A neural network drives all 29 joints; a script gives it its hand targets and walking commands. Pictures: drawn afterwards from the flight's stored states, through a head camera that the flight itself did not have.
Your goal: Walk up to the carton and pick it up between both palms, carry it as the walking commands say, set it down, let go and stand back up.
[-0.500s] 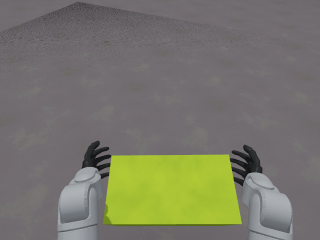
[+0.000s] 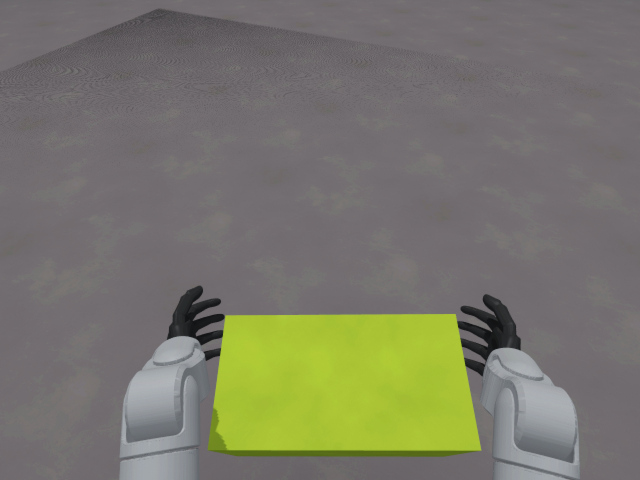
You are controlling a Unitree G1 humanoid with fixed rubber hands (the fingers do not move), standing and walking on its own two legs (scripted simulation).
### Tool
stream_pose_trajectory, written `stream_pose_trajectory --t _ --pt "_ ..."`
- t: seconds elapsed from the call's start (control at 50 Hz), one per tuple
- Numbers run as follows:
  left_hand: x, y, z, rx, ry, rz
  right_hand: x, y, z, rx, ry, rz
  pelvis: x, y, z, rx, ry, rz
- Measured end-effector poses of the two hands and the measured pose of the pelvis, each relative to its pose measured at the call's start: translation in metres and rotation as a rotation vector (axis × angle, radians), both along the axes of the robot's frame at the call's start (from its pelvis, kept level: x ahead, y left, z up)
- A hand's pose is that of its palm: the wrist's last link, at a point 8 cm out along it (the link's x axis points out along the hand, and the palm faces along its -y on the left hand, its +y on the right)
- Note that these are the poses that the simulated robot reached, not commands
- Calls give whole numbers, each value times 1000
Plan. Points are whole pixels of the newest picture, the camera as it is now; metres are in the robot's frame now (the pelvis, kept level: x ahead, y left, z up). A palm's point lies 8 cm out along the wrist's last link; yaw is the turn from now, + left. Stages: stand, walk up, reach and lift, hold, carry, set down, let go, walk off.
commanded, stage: carry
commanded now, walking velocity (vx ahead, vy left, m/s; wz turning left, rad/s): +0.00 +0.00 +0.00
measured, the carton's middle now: (340, 389) +0.26 +0.00 -0.03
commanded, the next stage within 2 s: none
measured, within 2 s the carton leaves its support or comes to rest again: neither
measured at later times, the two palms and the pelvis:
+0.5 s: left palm (193, 349) +0.27 +0.18 +0.05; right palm (492, 359) +0.26 -0.19 +0.05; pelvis +0.00 +0.00 +0.00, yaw +0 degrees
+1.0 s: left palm (161, 460) +0.14 +0.17 +0.06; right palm (546, 473) +0.14 -0.19 +0.07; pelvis -0.10 +0.00 -0.02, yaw +0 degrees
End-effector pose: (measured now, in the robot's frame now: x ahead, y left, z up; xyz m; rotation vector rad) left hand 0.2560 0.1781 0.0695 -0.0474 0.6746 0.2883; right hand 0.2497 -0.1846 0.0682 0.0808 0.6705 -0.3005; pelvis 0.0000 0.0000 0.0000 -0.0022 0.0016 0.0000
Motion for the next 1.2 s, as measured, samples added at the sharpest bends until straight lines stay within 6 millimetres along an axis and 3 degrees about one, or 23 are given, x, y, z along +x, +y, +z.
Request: stream_pose_trajectory --t 0.14,0.42,0.5,0.6,0.68,0.8,1.02,1.12,1.2 --pt "4 0 -4 11 3 -8 5 0 -3 -11 3 11 0 -1 0 2 1 -2" --pt "15 0 -29 53 35 -41 15 0 -31 -38 33 36 1 -3 -1 4 -3 -4" --pt "13 -1 -21 27 -21 -21 13 -1 -22 -10 -22 13 -1 -3 -2 5 0 -4" --pt "-2 -5 8 -24 -119 24 2 -5 8 20 -122 -13 -10 -3 -6 6 19 1" --pt "-21 -6 19 -5 -125 24 -13 -6 19 14 -130 -18 -19 -4 -9 6 17 6" --pt "-62 -6 13 -3 -48 38 -52 -5 12 3 -53 -6 -42 -7 -14 4 -14 8" --pt "-118 -5 -7 -29 20 0 -120 -5 2 -28 16 -44 -103 1 -21 -1 -16 -3" --pt "-137 5 -6 -15 5 -2 -146 7 4 -22 1 -45 -134 12 -22 -21 -8 -3" --pt "-162 12 -3 -9 22 21 -165 13 3 -9 20 -19 -156 13 -16 -39 15 -2"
